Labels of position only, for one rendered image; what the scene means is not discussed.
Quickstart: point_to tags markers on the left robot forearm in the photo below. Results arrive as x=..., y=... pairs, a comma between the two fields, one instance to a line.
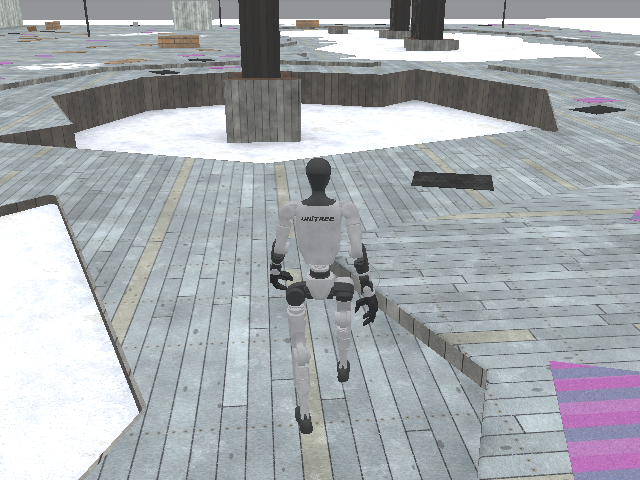
x=276, y=261

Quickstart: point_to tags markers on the right robot hand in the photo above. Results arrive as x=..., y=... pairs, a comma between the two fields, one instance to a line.
x=373, y=308

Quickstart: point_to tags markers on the right robot foot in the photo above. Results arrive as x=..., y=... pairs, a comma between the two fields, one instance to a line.
x=343, y=374

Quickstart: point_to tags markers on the left robot hand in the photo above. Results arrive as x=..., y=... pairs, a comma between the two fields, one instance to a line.
x=284, y=276

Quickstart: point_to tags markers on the right robot upper arm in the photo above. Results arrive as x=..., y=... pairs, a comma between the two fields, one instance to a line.
x=353, y=224

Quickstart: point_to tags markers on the right robot forearm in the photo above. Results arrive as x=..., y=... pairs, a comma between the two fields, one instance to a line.
x=363, y=273

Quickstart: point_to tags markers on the humanoid robot head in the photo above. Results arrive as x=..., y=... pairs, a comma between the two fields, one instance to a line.
x=318, y=171

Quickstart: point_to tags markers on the left robot upper arm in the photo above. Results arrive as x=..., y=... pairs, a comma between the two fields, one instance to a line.
x=287, y=212

